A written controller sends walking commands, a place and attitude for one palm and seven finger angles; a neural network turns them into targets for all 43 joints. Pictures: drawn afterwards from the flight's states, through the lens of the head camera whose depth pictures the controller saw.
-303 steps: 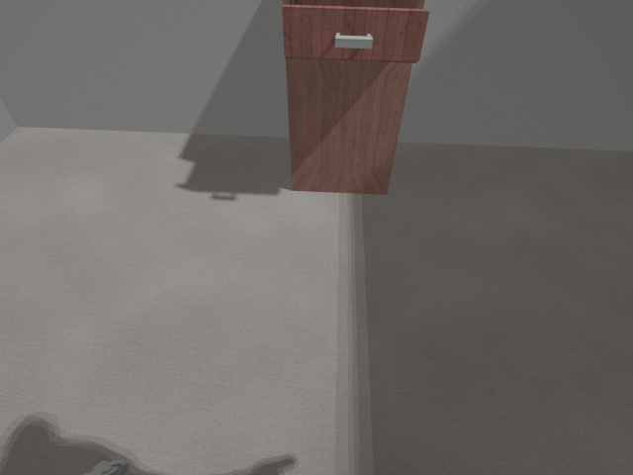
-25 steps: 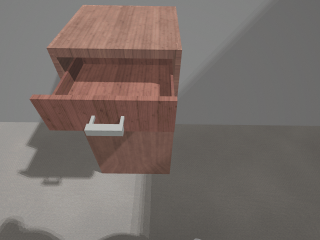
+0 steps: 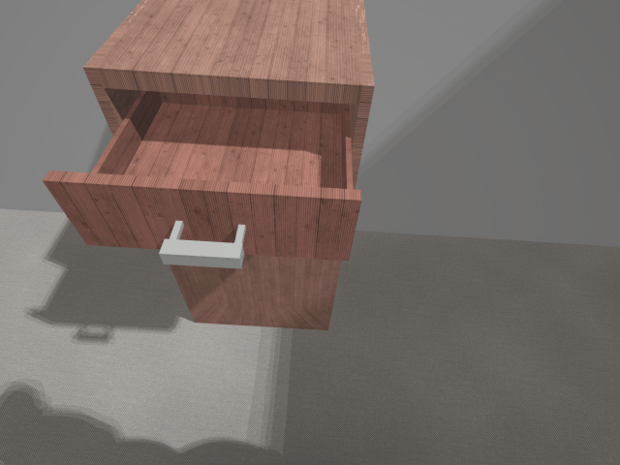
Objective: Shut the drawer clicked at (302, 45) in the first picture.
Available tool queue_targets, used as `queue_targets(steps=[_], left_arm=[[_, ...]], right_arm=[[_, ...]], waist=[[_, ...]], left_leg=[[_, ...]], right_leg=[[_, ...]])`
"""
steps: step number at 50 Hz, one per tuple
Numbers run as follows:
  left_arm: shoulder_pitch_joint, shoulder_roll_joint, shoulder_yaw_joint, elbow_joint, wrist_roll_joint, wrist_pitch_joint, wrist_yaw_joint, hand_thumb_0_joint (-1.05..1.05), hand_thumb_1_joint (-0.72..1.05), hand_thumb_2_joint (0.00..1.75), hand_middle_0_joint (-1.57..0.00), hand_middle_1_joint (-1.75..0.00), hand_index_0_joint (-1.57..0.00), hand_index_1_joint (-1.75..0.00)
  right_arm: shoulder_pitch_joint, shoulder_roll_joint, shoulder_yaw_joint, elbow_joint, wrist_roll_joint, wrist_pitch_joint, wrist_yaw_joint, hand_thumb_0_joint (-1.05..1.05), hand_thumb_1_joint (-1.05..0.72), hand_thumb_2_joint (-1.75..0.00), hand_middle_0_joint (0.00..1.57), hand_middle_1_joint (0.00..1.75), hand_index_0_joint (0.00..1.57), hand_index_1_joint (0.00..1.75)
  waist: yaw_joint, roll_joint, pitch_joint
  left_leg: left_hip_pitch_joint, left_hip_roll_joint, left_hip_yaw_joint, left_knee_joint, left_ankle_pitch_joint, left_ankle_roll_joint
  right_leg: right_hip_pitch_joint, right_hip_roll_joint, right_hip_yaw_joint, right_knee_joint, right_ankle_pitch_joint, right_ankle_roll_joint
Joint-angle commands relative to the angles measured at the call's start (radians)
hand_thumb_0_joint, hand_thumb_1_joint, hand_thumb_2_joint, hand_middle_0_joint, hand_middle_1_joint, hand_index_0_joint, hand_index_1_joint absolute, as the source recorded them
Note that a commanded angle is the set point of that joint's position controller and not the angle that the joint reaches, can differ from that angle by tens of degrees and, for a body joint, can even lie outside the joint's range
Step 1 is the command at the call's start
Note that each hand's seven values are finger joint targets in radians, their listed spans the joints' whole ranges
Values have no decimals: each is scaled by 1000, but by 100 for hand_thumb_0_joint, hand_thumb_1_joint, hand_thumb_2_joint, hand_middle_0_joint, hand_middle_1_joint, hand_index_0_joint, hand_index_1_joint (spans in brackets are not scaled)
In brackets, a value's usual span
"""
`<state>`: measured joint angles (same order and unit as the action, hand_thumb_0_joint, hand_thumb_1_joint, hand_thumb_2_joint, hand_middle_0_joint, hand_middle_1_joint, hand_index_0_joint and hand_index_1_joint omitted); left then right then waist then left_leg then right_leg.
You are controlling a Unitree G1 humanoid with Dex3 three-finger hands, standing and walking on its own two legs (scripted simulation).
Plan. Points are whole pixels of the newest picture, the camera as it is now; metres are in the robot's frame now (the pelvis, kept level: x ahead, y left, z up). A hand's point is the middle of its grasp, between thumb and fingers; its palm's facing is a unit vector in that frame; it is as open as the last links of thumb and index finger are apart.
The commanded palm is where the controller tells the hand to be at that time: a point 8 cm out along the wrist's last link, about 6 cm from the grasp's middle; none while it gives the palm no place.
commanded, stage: come to a stop and stand still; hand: left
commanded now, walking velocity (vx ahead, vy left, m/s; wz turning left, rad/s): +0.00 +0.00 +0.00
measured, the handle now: (206, 241) +0.39 +0.18 +0.05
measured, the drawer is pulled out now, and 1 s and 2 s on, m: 0.22 0.22 0.22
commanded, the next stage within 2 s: look again from close up in 0.72 s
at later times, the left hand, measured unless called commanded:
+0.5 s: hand out of the picture -0.05 +0.16 -0.16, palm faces +0.02 -0.98 -0.18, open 7.3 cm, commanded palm none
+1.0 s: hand out of the picture -0.04 +0.16 -0.17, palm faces +0.00 -0.99 -0.17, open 7.3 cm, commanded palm none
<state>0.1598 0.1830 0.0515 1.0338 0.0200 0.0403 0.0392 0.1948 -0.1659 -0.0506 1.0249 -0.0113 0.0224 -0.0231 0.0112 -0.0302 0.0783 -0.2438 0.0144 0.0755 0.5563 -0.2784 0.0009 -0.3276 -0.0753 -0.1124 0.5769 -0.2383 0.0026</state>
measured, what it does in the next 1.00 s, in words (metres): steps on the spot: right foot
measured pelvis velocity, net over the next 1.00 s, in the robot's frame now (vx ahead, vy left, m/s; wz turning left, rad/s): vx -0.04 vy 0.00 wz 0.00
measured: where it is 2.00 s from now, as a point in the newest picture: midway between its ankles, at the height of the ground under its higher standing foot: outside the picture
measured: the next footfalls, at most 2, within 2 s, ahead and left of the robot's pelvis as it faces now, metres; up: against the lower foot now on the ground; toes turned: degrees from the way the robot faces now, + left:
right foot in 0.26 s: +0.00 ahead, -0.11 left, +0.00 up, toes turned -1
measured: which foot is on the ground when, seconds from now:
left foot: down 0.00-1.00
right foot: down 0.00-0.00, up 0.02-0.24, down 0.26-1.00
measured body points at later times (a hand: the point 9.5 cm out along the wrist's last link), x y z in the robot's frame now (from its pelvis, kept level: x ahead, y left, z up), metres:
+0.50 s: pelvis -0.03 -0.01 +0.01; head -0.04 -0.01 +0.46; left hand -0.05 +0.21 -0.15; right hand -0.03 -0.23 -0.15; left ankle +0.01 +0.11 -0.73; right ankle -0.04 -0.12 -0.73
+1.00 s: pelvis -0.04 +0.00 +0.00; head -0.04 +0.00 +0.45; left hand -0.04 +0.21 -0.16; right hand -0.05 -0.20 -0.16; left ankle +0.01 +0.11 -0.73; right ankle -0.04 -0.12 -0.73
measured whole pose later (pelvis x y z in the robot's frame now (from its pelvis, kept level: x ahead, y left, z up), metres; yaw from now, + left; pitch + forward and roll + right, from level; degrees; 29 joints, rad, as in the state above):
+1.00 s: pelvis -0.04 +0.00 +0.00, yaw +0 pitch -3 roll -1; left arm 0.32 0.11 -0.02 1.10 0.02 -0.02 0.05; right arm 0.32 -0.12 0.00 1.08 -0.02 -0.01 -0.02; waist -0.03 0.01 0.03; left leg -0.27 0.03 0.07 0.53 -0.22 0.02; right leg -0.17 -0.01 -0.05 0.50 -0.29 0.00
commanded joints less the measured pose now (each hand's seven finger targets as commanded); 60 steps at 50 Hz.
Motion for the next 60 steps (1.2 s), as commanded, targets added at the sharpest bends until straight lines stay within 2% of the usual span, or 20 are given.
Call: queue_targets(steps=[1, 2, 5, 8, 10, 12, 13, 14, 16, 17, 20, 26, 40, 41, 42, 43, 44, 47, 50, 60], left_arm=[[26, 72, 14, -55, 0, 11, -1, 0, 90, 90, -20, -30, -20, -30], [63, 68, 11, -44, 1, 8, -4, 0, 90, 90, -20, -30, -20, -30], [108, 52, -2, -10, 0, -3, -5, 0, 90, 90, -20, -30, -20, -30], [95, 38, -19, -6, -2, -13, -4, 0, 90, 90, -20, -30, -20, -30], [131, 43, -25, 16, -5, -19, 0, 0, 90, 90, -20, -30, -20, -30], [178, 68, -28, 47, -4, -34, 5, 0, 90, 90, -20, -30, -20, -30], [165, 83, -30, 52, -4, -40, 7, 0, 90, 90, -20, -30, -20, -30], [158, 91, -33, 53, -6, -41, 6, 0, 90, 90, -20, -30, -20, -30], [141, 80, -34, 62, -7, -50, 3, 0, 90, 90, -20, -30, -20, -30], [139, 74, -37, 62, -7, -50, 2, 0, 90, 90, -20, -30, -20, -30], [154, 67, -38, 65, -8, -45, 2, 0, 90, 90, -20, -30, -20, -30], [194, 54, -37, 76, -11, -43, 3, 0, 90, 90, -20, -30, -20, -30], [234, 4, -37, 82, -14, -47, 7, 0, 90, 90, -20, -30, -20, -30], [286, 40, -49, 89, 10, -81, 35, 0, 90, 90, -20, -30, -20, -30], [247, 89, -37, 62, 5, -93, 33, 0, 90, 90, -20, -30, -20, -30], [248, 67, -44, 39, -5, -102, 28, 0, 90, 90, -20, -30, -20, -30], [232, 53, -46, 32, -9, -104, 26, 0, 90, 90, -20, -30, -20, -30], [205, 44, -46, 6, -7, -78, 21, 0, 90, 90, -20, -30, -20, -30], [222, 43, -49, -6, -2, -68, 14, 0, 90, 90, -20, -30, -20, -30], [237, 62, -50, -34, 0, -60, 5, 0, 90, 90, -20, -30, -20, -30]], right_arm=[[5, -137, -9, -55, -16, -18, -13, 0, -90, -90, 20, 30, 20, 30], [-19, -134, -6, -55, -15, -21, -16, 0, -90, -90, 20, 30, 20, 30], [-15, -129, -1, -39, -8, -25, -16, 0, -90, -90, 20, 30, 20, 30], [34, -131, -5, -9, -5, -28, -15, 0, -90, -90, 20, 30, 20, 30], [53, -133, -6, 13, 0, -30, -13, 0, -90, -90, 20, 30, 20, 30], [51, -106, 0, 26, 13, -34, -10, 0, -90, -90, 20, 30, 20, 30], [53, -84, 4, 23, 17, -35, -7, 0, -90, -90, 20, 30, 20, 30], [52, -79, 8, 28, 16, -34, -2, 0, -90, -90, 20, 30, 20, 30], [55, -75, 9, 44, 7, -23, -2, 0, -90, -90, 20, 30, 20, 30], [63, -75, 9, 53, 7, -22, -2, 0, -90, -90, 20, 30, 20, 30], [81, -74, 19, 75, 5, -20, 0, 0, -90, -90, 20, 30, 20, 30], [120, -55, 26, 102, 2, -21, -2, 0, -90, -90, 20, 30, 20, 30], [211, -9, 25, 129, 2, -32, -13, 0, -90, -90, 20, 30, 20, 30], [72, -50, 38, 50, -2, -52, 3, 0, -90, -90, 20, 30, 20, 30], [114, -27, 40, 11, -1, -51, 3, 0, -90, -90, 20, 30, 20, 30], [202, -2, 41, 23, -4, -57, 2, 0, -90, -90, 20, 30, 20, 30], [215, -19, 38, 34, -3, -59, 1, 0, -90, -90, 20, 30, 20, 30], [176, -40, 38, 23, -4, -50, 0, 0, -90, -90, 20, 30, 20, 30], [153, -54, 33, -3, -5, -36, 8, 0, -90, -90, 20, 30, 20, 30], [121, -105, 33, -20, -4, -42, 11, 0, -90, -90, 20, 30, 20, 30]], waist=[[4, 249, 3], [24, 218, -20], [20, 149, -67], [-11, 133, -82], [-7, 139, -108], [2, 68, -93], [-19, 26, -60], [-24, 69, -54], [-31, -100, -34], [-34, -107, -22], [-30, -40, 23], [-18, 17, 40], [-12, 28, 16], [35, 35, 56], [-39, 11, 3], [-45, -25, -135], [-45, -45, -195], [-28, 68, -38], [-25, 7, 72], [-12, 46, 13]], left_leg=[[-133, 283, -314, -390, 111, 153], [-74, 272, -282, -355, 173, 165], [62, 231, -198, -310, 273, 163], [149, 231, -200, -288, 362, 165], [169, 214, -187, -248, 415, 146], [109, 149, -151, -192, 336, 80], [86, 109, -121, -192, 255, 39], [103, 89, -113, -221, 174, 21], [133, 83, -88, -201, 139, 10], [147, 84, -85, -211, 118, 11], [123, 81, -93, -236, 58, 12], [76, 76, -96, -247, 18, 11], [37, 87, -103, -232, 48, 15], [-62, 88, -69, 5, 123, -15], [-19, 66, -64, -34, 86, -25], [28, 59, -58, -56, 66, -3], [45, 63, -67, -58, 136, 5], [1, 82, -96, -101, 151, 17], [-84, 71, -125, -155, -48, 24], [-72, 91, -172, -247, -79, 40]], right_leg=[[9, 21, 114, 277, -245, 6], [-20, 23, 121, 315, -235, 1], [-48, 20, 113, 290, -206, 17], [-11, 11, 87, 112, -211, 28], [62, 12, 78, -46, -121, 30], [161, -14, 128, -252, 83, 19], [150, -62, 180, -259, 146, -4], [116, -84, 182, -253, 121, -16], [54, -71, 195, -276, 54, -23], [33, -66, 197, -295, -4, -23], [-4, -52, 195, -313, -122, -19], [3, -42, 192, -314, -156, -21], [42, -27, 172, -272, -71, -29], [51, -76, 222, -269, 244, -33], [104, -145, 248, -237, 539, -61], [189, -122, 215, -172, 506, -74], [229, -93, 186, -142, 480, -71], [98, -39, 165, -167, 87, -65], [13, -19, 171, -208, -152, -57], [92, -12, 131, -184, -48, -35]])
